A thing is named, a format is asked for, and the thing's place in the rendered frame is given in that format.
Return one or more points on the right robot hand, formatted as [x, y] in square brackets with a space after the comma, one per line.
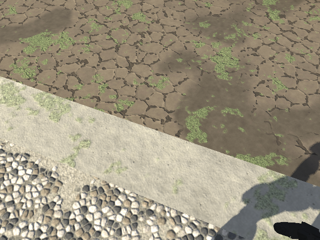
[300, 231]

